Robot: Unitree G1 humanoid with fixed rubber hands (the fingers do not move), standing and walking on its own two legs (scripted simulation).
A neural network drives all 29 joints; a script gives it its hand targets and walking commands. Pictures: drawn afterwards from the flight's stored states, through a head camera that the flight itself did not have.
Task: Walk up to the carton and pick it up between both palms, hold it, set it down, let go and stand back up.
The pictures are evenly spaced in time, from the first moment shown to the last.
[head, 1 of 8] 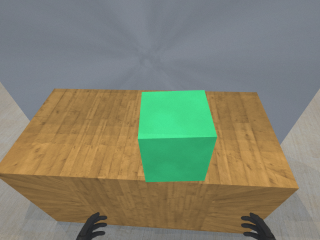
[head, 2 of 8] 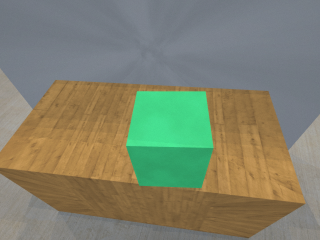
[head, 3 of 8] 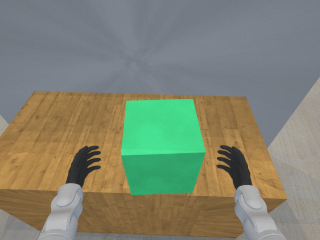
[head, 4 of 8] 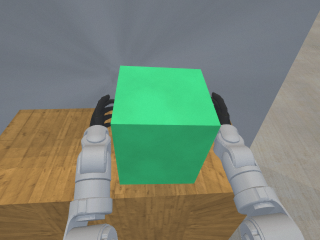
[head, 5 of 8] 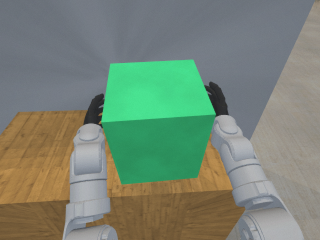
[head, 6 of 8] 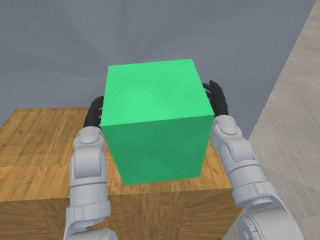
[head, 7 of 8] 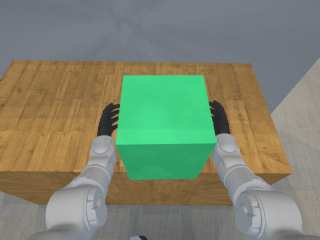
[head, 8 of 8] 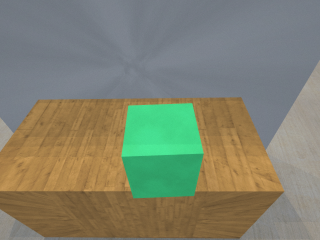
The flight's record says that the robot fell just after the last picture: no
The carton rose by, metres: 0.21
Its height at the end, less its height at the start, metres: +0.00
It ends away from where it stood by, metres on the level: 0.02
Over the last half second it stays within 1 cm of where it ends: yes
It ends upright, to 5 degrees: yes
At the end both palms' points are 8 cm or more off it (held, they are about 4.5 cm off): yes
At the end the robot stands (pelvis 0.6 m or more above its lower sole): yes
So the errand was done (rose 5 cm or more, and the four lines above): yes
